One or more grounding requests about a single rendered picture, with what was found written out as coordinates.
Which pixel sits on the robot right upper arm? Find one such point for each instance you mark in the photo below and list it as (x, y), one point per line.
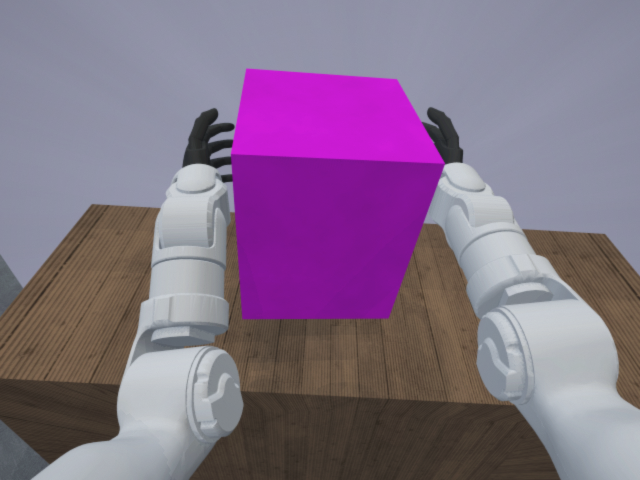
(555, 362)

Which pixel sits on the pedestal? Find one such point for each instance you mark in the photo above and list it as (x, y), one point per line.
(324, 399)

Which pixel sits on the robot left hand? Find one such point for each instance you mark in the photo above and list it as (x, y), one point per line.
(198, 150)

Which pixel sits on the robot right hand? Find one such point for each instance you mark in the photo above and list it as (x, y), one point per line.
(445, 138)

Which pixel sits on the robot right forearm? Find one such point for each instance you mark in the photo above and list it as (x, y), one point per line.
(498, 262)

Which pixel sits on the carton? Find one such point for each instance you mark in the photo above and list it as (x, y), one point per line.
(333, 177)

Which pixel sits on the robot left forearm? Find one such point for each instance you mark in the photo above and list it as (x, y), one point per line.
(186, 305)

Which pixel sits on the robot left upper arm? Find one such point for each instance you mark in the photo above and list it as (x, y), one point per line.
(173, 406)

